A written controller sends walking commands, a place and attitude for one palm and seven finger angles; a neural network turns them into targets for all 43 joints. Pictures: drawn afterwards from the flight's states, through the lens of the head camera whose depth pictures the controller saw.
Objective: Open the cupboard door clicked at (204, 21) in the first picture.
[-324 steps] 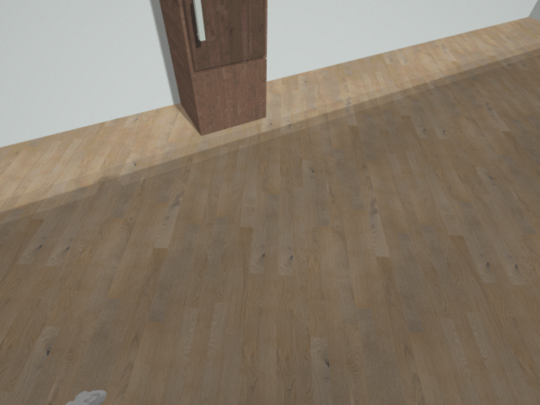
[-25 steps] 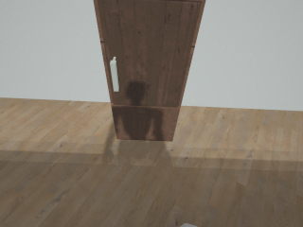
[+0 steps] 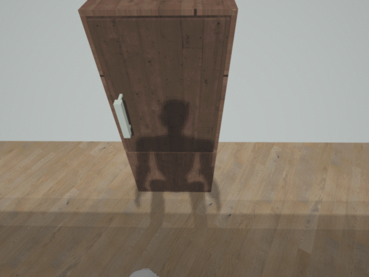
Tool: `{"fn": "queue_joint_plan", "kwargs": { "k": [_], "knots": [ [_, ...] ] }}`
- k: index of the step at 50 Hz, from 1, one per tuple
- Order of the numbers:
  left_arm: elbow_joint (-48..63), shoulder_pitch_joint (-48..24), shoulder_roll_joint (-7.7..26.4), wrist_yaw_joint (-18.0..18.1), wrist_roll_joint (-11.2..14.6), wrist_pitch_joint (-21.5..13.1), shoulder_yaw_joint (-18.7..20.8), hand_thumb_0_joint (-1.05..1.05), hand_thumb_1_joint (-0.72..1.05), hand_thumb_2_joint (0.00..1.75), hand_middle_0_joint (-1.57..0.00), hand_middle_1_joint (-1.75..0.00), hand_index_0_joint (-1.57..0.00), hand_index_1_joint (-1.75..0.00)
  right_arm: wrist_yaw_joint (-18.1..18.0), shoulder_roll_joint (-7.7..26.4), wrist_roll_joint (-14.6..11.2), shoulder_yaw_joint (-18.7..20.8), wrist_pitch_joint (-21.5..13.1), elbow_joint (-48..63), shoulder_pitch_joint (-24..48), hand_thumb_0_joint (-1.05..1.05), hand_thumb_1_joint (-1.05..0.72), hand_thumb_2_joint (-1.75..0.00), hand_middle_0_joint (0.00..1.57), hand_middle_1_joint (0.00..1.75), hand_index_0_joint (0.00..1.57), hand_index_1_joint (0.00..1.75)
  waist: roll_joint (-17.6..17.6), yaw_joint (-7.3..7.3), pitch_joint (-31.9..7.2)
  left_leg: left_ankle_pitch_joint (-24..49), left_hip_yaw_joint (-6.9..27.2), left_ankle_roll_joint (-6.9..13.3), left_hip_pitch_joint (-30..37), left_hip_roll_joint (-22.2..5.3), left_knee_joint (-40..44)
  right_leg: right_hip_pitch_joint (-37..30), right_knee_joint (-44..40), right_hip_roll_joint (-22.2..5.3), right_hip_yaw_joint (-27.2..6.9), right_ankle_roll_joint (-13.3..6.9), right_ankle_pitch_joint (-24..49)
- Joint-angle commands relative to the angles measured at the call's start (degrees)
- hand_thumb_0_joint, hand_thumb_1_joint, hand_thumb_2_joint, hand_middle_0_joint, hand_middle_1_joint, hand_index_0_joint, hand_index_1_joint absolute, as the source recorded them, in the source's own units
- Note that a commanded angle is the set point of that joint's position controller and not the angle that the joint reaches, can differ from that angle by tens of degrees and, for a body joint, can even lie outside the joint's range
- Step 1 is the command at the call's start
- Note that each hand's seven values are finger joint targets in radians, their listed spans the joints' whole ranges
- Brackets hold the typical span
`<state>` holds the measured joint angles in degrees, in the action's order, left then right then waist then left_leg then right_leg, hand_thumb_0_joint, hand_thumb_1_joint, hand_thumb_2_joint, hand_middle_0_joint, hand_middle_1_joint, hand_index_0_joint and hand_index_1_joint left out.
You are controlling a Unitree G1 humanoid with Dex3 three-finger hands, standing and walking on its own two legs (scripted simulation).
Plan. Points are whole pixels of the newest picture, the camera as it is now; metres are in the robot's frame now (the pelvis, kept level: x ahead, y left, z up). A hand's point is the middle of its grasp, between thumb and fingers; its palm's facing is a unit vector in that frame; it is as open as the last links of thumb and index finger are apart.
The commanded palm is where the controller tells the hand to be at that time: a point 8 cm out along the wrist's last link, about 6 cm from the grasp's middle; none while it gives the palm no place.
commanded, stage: take the last steps up to it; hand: left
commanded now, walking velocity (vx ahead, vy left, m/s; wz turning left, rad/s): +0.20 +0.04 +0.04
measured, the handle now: (124, 116) +0.69 +0.27 -0.10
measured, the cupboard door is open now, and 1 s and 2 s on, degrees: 0 0 0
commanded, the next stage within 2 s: come to a stop and stand still in 0.12 s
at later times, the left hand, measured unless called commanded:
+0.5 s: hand out of the picture +0.16 +0.22 -0.18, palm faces +0.03 -0.98 -0.22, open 7.3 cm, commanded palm none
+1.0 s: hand out of the picture +0.13 +0.19 -0.15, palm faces +0.06 -0.95 -0.29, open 7.3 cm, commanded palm none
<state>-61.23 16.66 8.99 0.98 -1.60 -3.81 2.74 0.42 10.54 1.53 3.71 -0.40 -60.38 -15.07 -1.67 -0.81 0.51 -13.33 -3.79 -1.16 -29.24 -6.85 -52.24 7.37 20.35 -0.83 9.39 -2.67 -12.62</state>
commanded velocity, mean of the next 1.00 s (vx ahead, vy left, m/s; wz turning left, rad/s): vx -0.03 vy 0.04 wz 0.00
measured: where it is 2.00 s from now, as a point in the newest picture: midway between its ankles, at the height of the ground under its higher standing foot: outside the picture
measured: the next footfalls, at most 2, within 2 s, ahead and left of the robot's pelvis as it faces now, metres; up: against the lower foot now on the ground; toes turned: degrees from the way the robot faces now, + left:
left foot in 0.18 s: +0.17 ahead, +0.15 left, +0.00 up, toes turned +8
right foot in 0.60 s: +0.18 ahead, -0.10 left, +0.00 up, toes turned -5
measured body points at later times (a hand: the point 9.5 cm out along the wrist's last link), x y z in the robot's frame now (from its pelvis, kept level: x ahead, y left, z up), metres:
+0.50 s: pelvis +0.12 +0.03 -0.01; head +0.15 +0.04 +0.44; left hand +0.16 +0.27 -0.17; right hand +0.18 -0.20 -0.16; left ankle +0.14 +0.15 -0.75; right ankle +0.13 -0.09 -0.71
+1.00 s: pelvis +0.09 -0.01 +0.00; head +0.11 -0.04 +0.45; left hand +0.13 +0.24 -0.13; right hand +0.14 -0.26 -0.17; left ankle +0.04 +0.17 -0.69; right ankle +0.14 -0.10 -0.75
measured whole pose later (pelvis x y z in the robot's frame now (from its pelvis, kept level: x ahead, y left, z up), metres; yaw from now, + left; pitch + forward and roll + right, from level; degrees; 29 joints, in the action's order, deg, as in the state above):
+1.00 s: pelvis +0.09 -0.01 +0.00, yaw +0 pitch +0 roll +4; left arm -56.5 12.8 9.9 1.3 -2.1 0.8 2.4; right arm 0.2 13.7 1.0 3.7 4.0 -58.6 -11.5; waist -0.8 2.0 2.9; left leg -23.5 -0.1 -2.9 -17.3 -1.8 -46.8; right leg 16.6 24.9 -4.0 4.1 -2.3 -8.6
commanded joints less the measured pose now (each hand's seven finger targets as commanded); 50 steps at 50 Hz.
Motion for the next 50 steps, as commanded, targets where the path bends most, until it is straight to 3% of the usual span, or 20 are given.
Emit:
{"fn": "queue_joint_plan", "kwargs": {
  "k": [1, 5, 7, 8, 9, 10, 11, 13, 15, 17, 24, 26, 28, 29, 30, 31, 32, 34, 38, 50],
  "knots": [
    [0.35, 4.51, 7.94, -0.13, 0.07, -0.84, 1.06, 0.00, 0.90, 0.90, -0.20, -0.30, -0.20, -0.30, 1.14, 0.20, -0.22, -0.49, -1.05, 3.55, 2.37, 0.00, -0.90, -0.90, 0.20, 0.30, 0.20, 0.30, 8.37, 2.04, 5.19, 0.85, -1.16, -0.23, 0.70, 0.34, 9.80, 1.88, -9.96, -15.80, -9.64, -5.97, 6.90],
    [-0.77, 5.71, 8.61, 0.02, 0.13, -0.09, 1.16, 0.00, 0.90, 0.90, -0.20, -0.30, -0.20, -0.30, 1.08, 1.06, -0.38, -0.80, -1.62, 4.58, 4.98, 0.00, -0.90, -0.90, 0.20, 0.30, 0.20, 0.30, 9.37, 2.23, 5.75, 0.33, -2.41, 0.86, 7.12, 2.30, 16.66, 1.68, -6.11, -15.67, -8.92, -4.92, 9.93],
    [-0.77, 4.91, 7.95, 0.14, 0.33, 0.46, 1.27, 0.00, 0.90, 0.90, -0.20, -0.30, -0.20, -0.30, 0.56, 2.60, -0.20, -0.67, -2.21, 2.69, -0.60, 0.00, -0.90, -0.90, 0.20, 0.30, 0.20, 0.30, 5.09, -0.76, 3.78, 3.72, -3.50, 1.47, 19.22, 3.71, 24.13, 5.90, 1.46, -13.07, -6.64, -3.19, 9.34],
    [-0.58, 5.48, 6.47, -0.03, 0.48, 0.74, 0.89, 0.00, 0.90, 0.90, -0.20, -0.30, -0.20, -0.30, 0.03, 5.41, 0.10, -0.11, -2.74, 0.94, -6.57, 0.00, -0.90, -0.90, 0.20, 0.30, 0.20, 0.30, -1.40, -2.86, -0.16, 7.07, 0.00, 2.68, 28.41, 1.06, 27.35, 9.04, 12.47, -9.35, -3.76, -1.36, 7.95],
    [0.30, 7.37, 3.34, -0.35, 0.96, 0.82, 0.40, 0.00, 0.90, 0.90, -0.20, -0.30, -0.20, -0.30, -0.71, 10.96, 0.68, 0.98, -2.97, -0.07, -11.90, 0.00, -0.90, -0.90, 0.20, 0.30, 0.20, 0.30, -12.86, -3.84, -4.74, 15.11, 15.08, 7.85, 36.99, -11.39, 30.20, 18.42, 27.26, -2.65, 1.06, 1.33, -8.70],
    [1.86, 6.03, 2.96, -0.23, 0.62, 0.60, 0.12, 0.00, 0.90, 0.90, -0.20, -0.30, -0.20, -0.30, -1.09, 12.83, 0.14, 1.07, -2.13, -0.33, -14.14, 0.00, -0.90, -0.90, 0.20, 0.30, 0.20, 0.30, -13.85, -3.96, -4.79, 17.41, 21.61, 12.31, 35.93, -17.31, 34.31, 23.15, 38.65, -0.60, -1.64, 1.42, -23.54],
    [1.93, 3.82, 3.16, 0.23, 0.53, 1.14, -0.06, 0.00, 0.90, 0.90, -0.20, -0.30, -0.20, -0.30, -1.81, 11.23, 0.06, 0.57, -2.21, -0.13, -11.57, 0.00, -0.90, -0.90, 0.20, 0.30, 0.20, 0.30, -14.63, -3.53, -4.01, 17.52, 21.36, 12.69, 32.08, -17.44, 35.40, 24.90, 44.98, -3.01, -5.47, 1.54, -22.79],
    [0.02, 3.03, 2.50, 0.22, 0.83, 1.83, -0.10, 0.00, 0.90, 0.90, -0.20, -0.30, -0.20, -0.30, -2.31, 5.52, -0.23, -1.29, -2.33, 2.12, -1.97, 0.00, -0.90, -0.90, 0.20, 0.30, 0.20, 0.30, -4.56, -0.05, 1.09, 26.15, 13.05, 10.91, 20.79, -13.67, 36.25, 20.36, 42.21, -6.21, -8.76, 2.95, -15.08],
    [-1.85, 6.34, 0.64, 0.50, 1.18, 3.18, -0.84, 0.00, 0.90, 0.90, -0.20, -0.30, -0.20, -0.30, -2.87, 4.46, -0.54, -2.12, -2.53, 2.50, 2.37, 0.00, -0.90, -0.90, 0.20, 0.30, 0.20, 0.30, -3.10, 2.35, -0.40, 38.94, 5.86, 9.28, 18.47, -10.79, 35.17, 13.03, 33.40, -6.17, -8.80, 4.66, -11.30],
    [-1.74, 6.77, 1.75, 0.78, 1.05, 4.45, -0.61, 0.00, 0.90, 0.90, -0.20, -0.30, -0.20, -0.30, -3.33, 5.51, -0.67, -1.25, -1.92, 2.22, 2.85, 0.00, -0.90, -0.90, 0.20, 0.30, 0.20, 0.30, -2.75, 2.09, -2.47, 44.25, 4.95, 9.67, 20.73, -11.29, 33.54, 11.41, 28.16, -5.05, -7.61, 5.20, -10.12],
    [4.19, 1.12, 4.41, 0.71, 0.50, 6.49, 1.05, 0.00, 0.90, 0.90, -0.20, -0.30, -0.20, -0.30, -3.38, 9.08, -0.04, 1.33, 0.77, 3.22, 4.58, 0.00, -0.90, -0.90, 0.20, 0.30, 0.20, 0.30, -8.95, 1.27, -0.58, 39.90, 5.19, 10.47, 20.71, -12.29, 30.75, 14.17, 27.28, -2.86, -7.22, 4.01, -11.42],
    [5.13, 0.90, 4.97, 0.67, 0.52, 6.01, 1.28, 0.00, 0.90, 0.90, -0.20, -0.30, -0.20, -0.30, -3.03, 9.05, 0.05, 1.67, 1.11, 3.68, 5.12, 0.00, -0.90, -0.90, 0.20, 0.30, 0.20, 0.30, -8.99, 1.67, -0.46, 35.30, 5.73, 9.34, 18.69, -11.55, 29.12, 10.54, 21.40, -2.51, -6.74, 3.48, -8.87],
    [4.80, 3.67, 5.50, 0.64, 0.45, 5.10, 1.41, 0.00, 0.90, 0.90, -0.20, -0.30, -0.20, -0.30, -2.44, 8.80, -0.27, 1.85, 1.41, 4.07, 5.94, 0.00, -0.90, -0.90, 0.20, 0.30, 0.20, 0.30, -6.54, 3.47, -2.62, 24.01, 3.38, 5.90, 17.38, -7.73, 24.38, 4.08, 8.53, -2.60, -5.84, 3.68, 3.63],
    [4.84, 3.76, 8.42, 0.87, -0.02, 4.24, 1.58, 0.00, 0.90, 0.90, -0.20, -0.30, -0.20, -0.30, -2.00, 6.20, -0.73, 1.64, 1.47, 4.06, 4.00, 0.00, -0.90, -0.90, 0.20, 0.30, 0.20, 0.30, 2.26, 3.03, -4.22, 11.46, 0.01, 2.36, 15.18, -2.41, 17.54, 0.67, 2.17, -7.53, -11.09, 2.99, 16.82],
    [5.50, 1.94, 13.43, 1.16, -0.46, 3.53, 2.18, 0.00, 0.90, 0.90, -0.20, -0.30, -0.20, -0.30, -1.45, 2.29, -1.10, 1.00, 1.60, 5.20, 2.18, 0.00, -0.90, -0.90, 0.20, 0.30, 0.20, 0.30, 16.21, 1.85, -3.51, -13.27, -3.40, -0.68, 6.27, 5.38, 9.39, -1.95, 1.07, -19.46, -23.60, -2.31, 34.55],
    [6.19, 3.18, 14.22, 1.08, 0.13, 3.76, 1.95, 0.00, 0.90, 0.90, -0.20, -0.30, -0.20, -0.30, -1.81, 3.13, -1.19, 0.97, 2.89, 5.81, 3.51, 0.00, -0.90, -0.90, 0.20, 0.30, 0.20, 0.30, 13.11, 3.92, -3.98, -22.96, 2.64, -0.45, 8.48, 5.78, 1.12, 3.17, -0.12, -24.48, -25.21, -7.56, 39.53],
    [6.10, 0.68, 13.72, 1.34, 0.07, 3.59, 2.17, 0.00, 0.90, 0.90, -0.20, -0.30, -0.20, -0.30, -1.99, 2.93, -0.94, 1.00, 3.62, 5.34, 3.66, 0.00, -0.90, -0.90, 0.20, 0.30, 0.20, 0.30, 14.21, 2.57, -3.55, -22.62, 5.74, -0.20, 7.16, 5.96, -4.64, 4.82, -0.43, -22.99, -25.57, -8.87, 36.79],
    [7.31, -4.12, 12.09, 1.57, 0.21, 3.74, 1.93, 0.00, 0.90, 0.90, -0.20, -0.30, -0.20, -0.30, -1.58, 4.66, -0.66, 1.31, 3.77, 3.72, 2.16, 0.00, -0.90, -0.90, 0.20, 0.30, 0.20, 0.30, 9.80, 1.37, -1.84, -15.67, 6.64, -1.02, 3.36, 5.68, -12.52, 2.92, 0.65, -19.36, -21.29, -8.26, 32.06],
    [7.63, -2.77, 12.01, 2.02, 0.46, 3.40, 2.32, 0.00, 0.90, 0.90, -0.20, -0.30, -0.20, -0.30, -0.77, 5.91, -0.27, 1.29, 4.18, 4.34, 2.87, 0.00, -0.90, -0.90, 0.20, 0.30, 0.20, 0.30, 9.34, 2.86, -2.34, -9.36, 7.36, -2.59, 0.30, 5.66, -14.27, -0.55, -0.19, -18.54, -19.20, -6.56, 27.94],
    [6.25, -2.01, 13.54, 0.67, -0.42, 4.07, 2.58, 0.00, 0.90, 0.90, -0.20, -0.30, -0.20, -0.30, -0.13, 4.39, -0.69, -0.22, 2.46, 4.18, 0.86, 0.00, -0.90, -0.90, 0.20, 0.30, 0.20, 0.30, 13.75, 3.34, -1.12, -11.27, 1.24, -0.71, 12.23, 6.01, 13.02, 4.67, -10.24, -14.58, -20.67, -5.10, -10.48]
  ]
}}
